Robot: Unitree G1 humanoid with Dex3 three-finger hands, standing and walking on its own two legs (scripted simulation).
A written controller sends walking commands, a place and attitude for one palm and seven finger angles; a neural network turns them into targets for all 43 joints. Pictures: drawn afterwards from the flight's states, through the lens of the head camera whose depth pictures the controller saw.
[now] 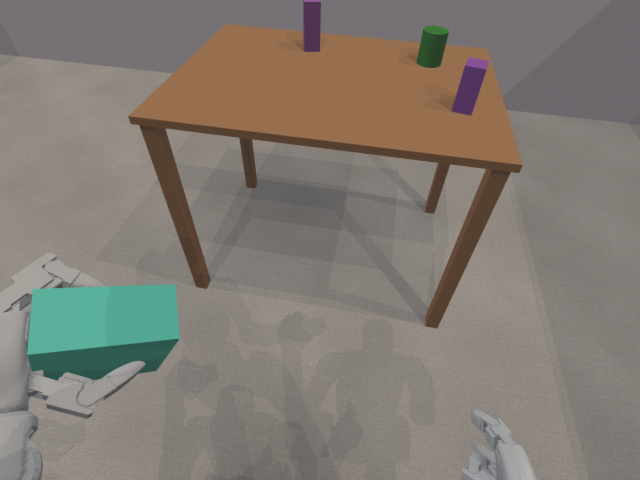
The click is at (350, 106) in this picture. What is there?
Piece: table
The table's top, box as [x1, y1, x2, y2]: [128, 24, 522, 172]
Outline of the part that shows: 128,116 130,122 135,124 518,172 522,165 487,49 446,45 441,64 436,68 426,68 416,63 420,42 320,33 320,51 304,52 302,46 302,31 225,24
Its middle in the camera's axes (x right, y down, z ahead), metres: +0.05 -0.48 +1.17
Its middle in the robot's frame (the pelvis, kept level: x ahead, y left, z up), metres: +1.20 +0.03 -0.04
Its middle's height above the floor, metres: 0.73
